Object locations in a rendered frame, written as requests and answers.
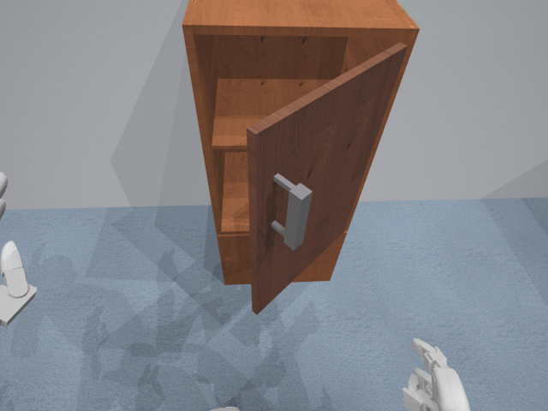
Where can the handle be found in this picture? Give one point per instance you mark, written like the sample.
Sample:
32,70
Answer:
297,212

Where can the right robot hand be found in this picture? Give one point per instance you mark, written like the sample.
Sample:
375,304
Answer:
442,391

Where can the left robot hand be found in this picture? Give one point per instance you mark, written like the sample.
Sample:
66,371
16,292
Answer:
18,293

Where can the cupboard door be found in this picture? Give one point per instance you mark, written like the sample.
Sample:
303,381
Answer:
322,140

